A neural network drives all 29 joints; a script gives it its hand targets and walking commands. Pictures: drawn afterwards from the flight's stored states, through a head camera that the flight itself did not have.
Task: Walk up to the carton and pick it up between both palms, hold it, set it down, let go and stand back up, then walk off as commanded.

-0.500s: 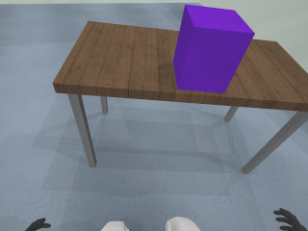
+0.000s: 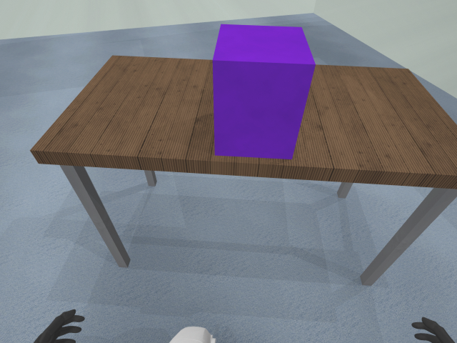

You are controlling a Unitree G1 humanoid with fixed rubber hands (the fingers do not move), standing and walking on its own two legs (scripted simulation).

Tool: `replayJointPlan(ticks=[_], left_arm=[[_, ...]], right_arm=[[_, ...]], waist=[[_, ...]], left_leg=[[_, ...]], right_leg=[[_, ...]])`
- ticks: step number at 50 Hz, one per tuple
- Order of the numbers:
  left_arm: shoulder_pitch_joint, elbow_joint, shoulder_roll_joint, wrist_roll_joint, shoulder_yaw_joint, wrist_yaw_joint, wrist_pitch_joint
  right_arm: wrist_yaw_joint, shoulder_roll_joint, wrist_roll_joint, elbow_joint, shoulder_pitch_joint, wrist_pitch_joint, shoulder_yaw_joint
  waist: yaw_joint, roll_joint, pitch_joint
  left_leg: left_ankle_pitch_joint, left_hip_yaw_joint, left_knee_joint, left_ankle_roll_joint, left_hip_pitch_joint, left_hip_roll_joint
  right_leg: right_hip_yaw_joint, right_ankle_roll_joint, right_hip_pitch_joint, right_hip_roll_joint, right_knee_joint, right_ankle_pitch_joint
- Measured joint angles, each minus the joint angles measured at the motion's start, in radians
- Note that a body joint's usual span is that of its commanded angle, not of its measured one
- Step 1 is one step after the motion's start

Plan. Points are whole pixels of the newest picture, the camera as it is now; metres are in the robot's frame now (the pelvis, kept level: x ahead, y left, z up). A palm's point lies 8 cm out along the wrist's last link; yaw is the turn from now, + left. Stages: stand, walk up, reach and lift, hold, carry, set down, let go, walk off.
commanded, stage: walk up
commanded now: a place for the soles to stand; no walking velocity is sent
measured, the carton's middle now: (257, 93) +0.66 +0.02 +0.12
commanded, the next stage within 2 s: none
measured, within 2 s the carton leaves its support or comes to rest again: neither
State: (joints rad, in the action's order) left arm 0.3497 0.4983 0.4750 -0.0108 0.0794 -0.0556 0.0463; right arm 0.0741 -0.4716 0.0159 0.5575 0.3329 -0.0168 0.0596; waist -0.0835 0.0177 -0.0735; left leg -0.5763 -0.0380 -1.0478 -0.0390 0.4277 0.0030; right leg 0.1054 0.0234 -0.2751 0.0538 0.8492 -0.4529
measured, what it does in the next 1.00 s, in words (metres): steps to the right: left foot, then right foot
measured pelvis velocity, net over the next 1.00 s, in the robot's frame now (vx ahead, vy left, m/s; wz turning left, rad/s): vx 0.10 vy -0.13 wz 0.10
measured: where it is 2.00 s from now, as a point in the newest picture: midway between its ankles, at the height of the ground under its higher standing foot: outside the picture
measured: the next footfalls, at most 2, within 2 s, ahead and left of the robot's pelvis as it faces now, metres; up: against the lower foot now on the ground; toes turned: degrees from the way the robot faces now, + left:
left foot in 0.06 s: +0.14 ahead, +0.03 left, +0.00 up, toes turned +1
right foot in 0.40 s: +0.20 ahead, -0.30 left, +0.00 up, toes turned -3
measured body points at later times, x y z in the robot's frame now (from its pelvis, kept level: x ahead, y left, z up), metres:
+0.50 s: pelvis +0.08 -0.13 -0.02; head +0.10 -0.12 +0.43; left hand +0.26 +0.18 -0.09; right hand +0.19 -0.48 -0.08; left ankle +0.08 +0.06 -0.68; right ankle +0.16 -0.29 -0.70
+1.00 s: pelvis +0.10 -0.13 +0.02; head +0.12 -0.12 +0.46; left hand +0.21 +0.23 -0.06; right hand +0.26 -0.46 -0.07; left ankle +0.10 +0.02 -0.70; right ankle +0.16 -0.29 -0.70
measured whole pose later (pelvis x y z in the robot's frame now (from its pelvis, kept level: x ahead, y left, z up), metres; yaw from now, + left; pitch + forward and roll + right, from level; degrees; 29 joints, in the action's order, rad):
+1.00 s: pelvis +0.10 -0.13 +0.02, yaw +6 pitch -4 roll +0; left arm 0.12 0.79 0.51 0.02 0.03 -0.01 0.02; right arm -0.01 -0.46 0.02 0.83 0.17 0.03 0.07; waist -0.02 0.01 -0.10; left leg -0.38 0.11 -0.71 0.05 0.27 0.01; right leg 0.10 -0.06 -0.32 0.15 0.70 -0.30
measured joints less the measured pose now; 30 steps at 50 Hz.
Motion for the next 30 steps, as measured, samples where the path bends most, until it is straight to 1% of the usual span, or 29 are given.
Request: replayJointPlan(ticks=[2, 3, 4, 5, 7, 9, 11, 13, 14, 16, 19, 20, 21, 22, 24, 26, 28, 29, 30], left_arm=[[0.008, 0.009, 0.008, 0.001, -0.001, 0.003, 0.005], [0.01, 0.013, 0.014, 0.0, -0.004, 0.003, 0.009], [0.012, 0.02, 0.02, -0.005, -0.004, 0.003, 0.014], [0.013, 0.03, 0.02, -0.009, 0.001, 0.002, 0.018], [0.011, 0.042, 0.009, -0.018, 0.004, 0.001, 0.04], [0.001, 0.033, 0.01, -0.024, 0.005, -0.007, 0.054], [-0.024, 0.028, 0.023, -0.028, 0.011, -0.014, 0.049], [-0.054, 0.025, 0.038, -0.03, 0.022, -0.016, 0.042], [-0.068, 0.025, 0.044, -0.027, 0.026, -0.017, 0.041], [-0.097, 0.028, 0.047, -0.01, 0.028, -0.016, 0.037], [-0.136, 0.042, 0.045, 0.016, 0.017, -0.008, 0.024], [-0.141, 0.05, 0.044, 0.02, 0.013, -0.003, 0.015], [-0.154, 0.066, 0.034, 0.022, 0.009, 0.004, 0.008], [-0.163, 0.077, 0.026, 0.023, 0.002, 0.011, 0.002], [-0.173, 0.089, 0.008, 0.024, -0.022, 0.022, -0.008], [-0.18, 0.102, -0.023, 0.027, -0.044, 0.031, -0.019], [-0.19, 0.113, -0.036, 0.02, -0.062, 0.037, -0.022], [-0.197, 0.118, -0.033, 0.019, -0.066, 0.038, -0.022], [-0.203, 0.126, -0.024, 0.019, -0.067, 0.039, -0.023]], right_arm=[[-0.007, -0.002, 0.003, -0.005, -0.011, -0.006, 0.0], [-0.008, -0.003, 0.004, -0.006, -0.016, -0.009, 0.001], [-0.006, -0.002, 0.001, -0.006, -0.02, -0.013, 0.003], [-0.001, -0.007, -0.008, -0.012, -0.021, -0.017, 0.004], [0.013, -0.023, -0.032, -0.019, -0.015, -0.025, 0.004], [0.029, -0.028, -0.045, -0.014, -0.007, -0.031, 0.004], [0.039, -0.023, -0.054, -0.009, 0.008, -0.04, 0.001], [0.038, -0.018, -0.055, -0.008, 0.03, -0.047, -0.006], [0.035, -0.017, -0.055, -0.006, 0.04, -0.047, -0.01], [0.025, -0.016, -0.052, -0.007, 0.054, -0.039, -0.008], [0.0, -0.019, -0.022, -0.009, 0.05, -0.023, -0.007], [-0.011, -0.022, -0.017, -0.007, 0.041, -0.014, -0.006], [-0.019, -0.026, -0.012, 0.003, 0.023, -0.006, -0.003], [-0.024, -0.023, -0.009, 0.016, 0.006, 0.003, 0.0], [-0.028, -0.015, 0.003, 0.032, -0.013, 0.027, 0.001], [-0.028, -0.024, 0.012, 0.051, -0.034, 0.038, 0.003], [-0.031, -0.03, 0.016, 0.072, -0.043, 0.029, 0.008], [-0.034, -0.03, 0.014, 0.086, -0.046, 0.023, 0.008], [-0.039, -0.023, 0.013, 0.106, -0.054, 0.021, 0.006]], waist=[[-0.007, 0.003, -0.008], [-0.007, 0.01, -0.013], [-0.007, 0.031, -0.022], [-0.006, 0.051, -0.028], [0.006, 0.062, -0.026], [0.021, 0.068, -0.036], [0.041, 0.081, -0.053], [0.063, 0.094, -0.066], [0.075, 0.101, -0.07], [0.1, 0.101, -0.07], [0.127, 0.086, -0.068], [0.132, 0.073, -0.063], [0.136, 0.044, -0.075], [0.14, 0.022, -0.082], [0.132, 0.005, -0.076], [0.117, -0.022, -0.07], [0.118, -0.046, -0.067], [0.115, -0.046, -0.067], [0.106, -0.031, -0.072]], left_leg=[[0.058, -0.019, 0.138, -0.007, -0.029, 0.003], [0.125, -0.024, 0.205, -0.015, -0.047, -0.001], [0.212, -0.032, 0.233, -0.02, -0.058, -0.01], [0.247, -0.044, 0.233, -0.016, -0.058, -0.018], [0.22, -0.05, 0.204, -0.016, -0.045, -0.012], [0.188, -0.047, 0.194, -0.019, -0.052, 0.007], [0.18, -0.037, 0.198, -0.007, -0.067, 0.031], [0.175, -0.024, 0.204, 0.018, -0.087, 0.058], [0.17, -0.016, 0.206, 0.028, -0.098, 0.07], [0.156, 0.004, 0.201, 0.051, -0.111, 0.099], [0.119, 0.043, 0.159, 0.092, -0.108, 0.142], [0.095, 0.059, 0.125, 0.094, -0.095, 0.158], [0.069, 0.088, 0.087, 0.086, -0.087, 0.183], [0.058, 0.126, 0.054, 0.068, -0.076, 0.189], [-0.013, 0.175, -0.013, 0.05, -0.054, 0.138], [-0.042, 0.176, -0.049, 0.032, -0.046, 0.087], [0.002, 0.136, 0.024, 0.019, -0.062, 0.063], [0.053, 0.123, 0.074, 0.022, -0.077, 0.049], [0.077, 0.111, 0.101, 0.044, -0.094, 0.036]], right_leg=[[0.018, 0.004, 0.015, -0.01, -0.014, -0.006], [0.024, 0.005, 0.017, -0.009, -0.008, -0.015], [0.02, 0.005, 0.013, 0.003, 0.012, -0.031], [0.002, 0.005, -0.007, 0.012, 0.058, -0.053], [-0.051, -0.001, -0.08, -0.008, 0.204, -0.109], [-0.087, -0.009, -0.146, -0.019, 0.319, -0.132], [-0.119, -0.013, -0.202, -0.014, 0.366, -0.134], [-0.144, -0.017, -0.246, 0.002, 0.375, -0.116], [-0.152, -0.016, -0.26, 0.015, 0.365, -0.096], [-0.154, -0.012, -0.261, 0.041, 0.284, -0.04], [-0.138, 0.001, -0.19, 0.06, 0.062, 0.104], [-0.128, -0.02, -0.163, 0.053, 0.007, 0.14], [-0.105, -0.054, -0.157, 0.032, 0.023, 0.136], [-0.084, -0.073, -0.156, 0.019, 0.052, 0.115], [-0.071, -0.078, -0.166, 0.02, 0.096, 0.073], [-0.069, -0.073, -0.164, 0.023, 0.098, 0.061], [-0.055, -0.076, -0.151, 0.036, 0.086, 0.059], [-0.053, -0.078, -0.147, 0.048, 0.085, 0.055], [-0.065, -0.081, -0.144, 0.063, 0.085, 0.052]])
